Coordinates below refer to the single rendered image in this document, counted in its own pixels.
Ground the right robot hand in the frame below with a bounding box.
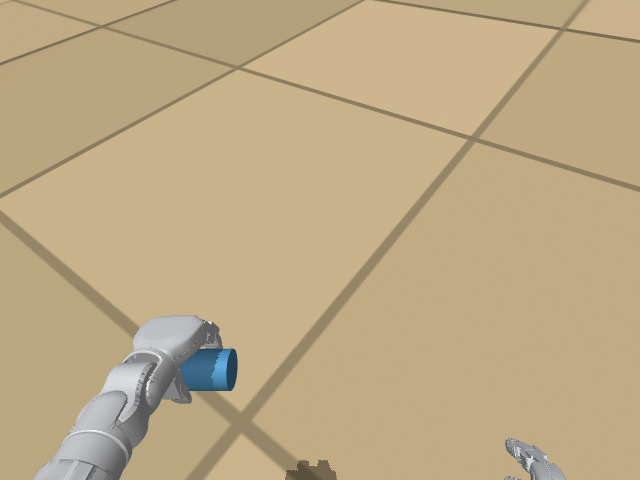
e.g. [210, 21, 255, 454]
[504, 438, 566, 480]

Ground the left robot hand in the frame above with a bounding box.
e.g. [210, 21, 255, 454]
[133, 315, 223, 404]

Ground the can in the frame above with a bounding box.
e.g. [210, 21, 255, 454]
[179, 349, 238, 391]

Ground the left robot arm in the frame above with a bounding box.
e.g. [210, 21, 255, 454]
[32, 347, 175, 480]

